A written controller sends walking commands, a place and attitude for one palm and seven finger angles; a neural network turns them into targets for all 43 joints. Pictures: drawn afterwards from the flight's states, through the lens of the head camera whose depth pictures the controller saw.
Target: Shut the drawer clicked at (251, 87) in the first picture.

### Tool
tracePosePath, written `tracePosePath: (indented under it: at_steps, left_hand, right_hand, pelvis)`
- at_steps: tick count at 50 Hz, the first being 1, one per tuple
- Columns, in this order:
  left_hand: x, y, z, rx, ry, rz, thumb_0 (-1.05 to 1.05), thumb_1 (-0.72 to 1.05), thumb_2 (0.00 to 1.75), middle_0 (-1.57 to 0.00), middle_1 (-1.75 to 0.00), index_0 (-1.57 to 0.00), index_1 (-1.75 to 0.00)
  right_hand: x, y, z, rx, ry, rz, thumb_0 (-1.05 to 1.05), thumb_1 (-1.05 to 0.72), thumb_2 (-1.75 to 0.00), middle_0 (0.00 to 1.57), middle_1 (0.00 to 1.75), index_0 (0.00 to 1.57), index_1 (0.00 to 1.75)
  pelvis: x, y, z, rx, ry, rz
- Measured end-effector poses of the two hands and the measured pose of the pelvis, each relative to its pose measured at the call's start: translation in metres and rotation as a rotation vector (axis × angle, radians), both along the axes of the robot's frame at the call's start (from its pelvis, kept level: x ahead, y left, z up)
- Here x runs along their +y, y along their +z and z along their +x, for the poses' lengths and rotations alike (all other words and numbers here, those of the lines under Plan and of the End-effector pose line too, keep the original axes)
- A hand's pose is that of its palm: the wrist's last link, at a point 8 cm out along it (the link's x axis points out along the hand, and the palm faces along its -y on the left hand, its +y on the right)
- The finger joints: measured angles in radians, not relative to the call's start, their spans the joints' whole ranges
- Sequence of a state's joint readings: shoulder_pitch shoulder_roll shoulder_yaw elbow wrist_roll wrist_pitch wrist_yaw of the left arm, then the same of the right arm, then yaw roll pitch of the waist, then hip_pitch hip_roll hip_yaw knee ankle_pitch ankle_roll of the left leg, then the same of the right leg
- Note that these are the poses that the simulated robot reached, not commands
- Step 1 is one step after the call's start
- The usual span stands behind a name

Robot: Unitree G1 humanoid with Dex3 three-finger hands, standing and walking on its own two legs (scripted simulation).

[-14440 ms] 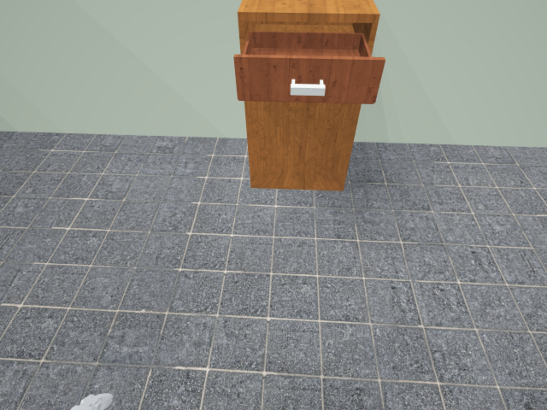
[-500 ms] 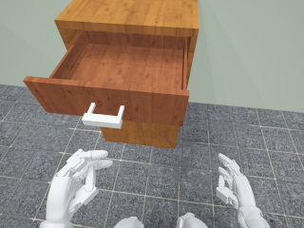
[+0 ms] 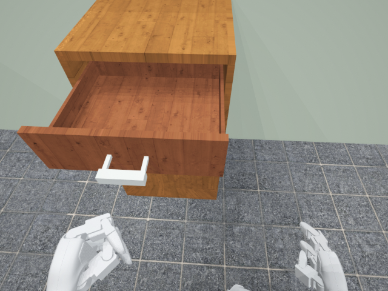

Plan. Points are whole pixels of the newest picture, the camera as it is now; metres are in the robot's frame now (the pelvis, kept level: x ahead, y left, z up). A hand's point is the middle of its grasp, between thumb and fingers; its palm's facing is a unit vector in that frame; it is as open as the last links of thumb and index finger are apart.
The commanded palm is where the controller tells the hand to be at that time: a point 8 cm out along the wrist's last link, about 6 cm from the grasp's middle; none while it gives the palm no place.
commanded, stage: raise the hand and make a fist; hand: left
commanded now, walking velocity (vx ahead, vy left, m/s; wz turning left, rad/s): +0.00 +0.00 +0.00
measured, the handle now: (124, 168) +0.36 +0.18 +0.03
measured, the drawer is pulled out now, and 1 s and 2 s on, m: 0.27 0.27 0.27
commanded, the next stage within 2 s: bring the fist close to the handle in 0.80 s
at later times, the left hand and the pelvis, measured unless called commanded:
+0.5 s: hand (95, 250) +0.16 +0.15 +0.14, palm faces +0.03 -1.00 -0.06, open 3.3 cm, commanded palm +0.12 +0.19 +0.14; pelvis +0.01 +0.02 +0.01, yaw +0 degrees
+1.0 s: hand (104, 253) +0.16 +0.14 +0.13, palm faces +0.02 -1.00 -0.06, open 3.3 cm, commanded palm +0.13 +0.19 +0.12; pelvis +0.00 +0.01 +0.01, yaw +0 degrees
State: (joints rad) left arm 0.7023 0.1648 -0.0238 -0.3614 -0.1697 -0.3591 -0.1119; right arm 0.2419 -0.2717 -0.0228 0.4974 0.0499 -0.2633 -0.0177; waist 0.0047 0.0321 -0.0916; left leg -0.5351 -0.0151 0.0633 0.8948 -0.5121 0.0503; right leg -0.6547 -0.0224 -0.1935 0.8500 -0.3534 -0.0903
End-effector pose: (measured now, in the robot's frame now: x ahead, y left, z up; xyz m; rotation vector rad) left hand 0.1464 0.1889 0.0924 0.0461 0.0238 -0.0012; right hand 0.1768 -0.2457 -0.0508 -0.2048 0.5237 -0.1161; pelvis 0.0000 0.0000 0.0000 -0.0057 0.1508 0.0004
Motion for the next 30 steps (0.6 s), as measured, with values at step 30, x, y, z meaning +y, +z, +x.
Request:
tracePosePath:
  at_steps: [30]
  left_hand:
    - [0.008,0.045,-0.001,-0.038,0.012,-0.012,0.01,0.90,0.90,-1.40,-1.60,-1.40,-1.60]
  right_hand:
    - [0.056,0.014,0.013,-0.045,0.097,0.082,0.02,-0.90,-0.90,0.20,0.30,0.20,0.30]
  pelvis:
    - [0.018,0.015,0.008,-0.086,0.004,-0.012]
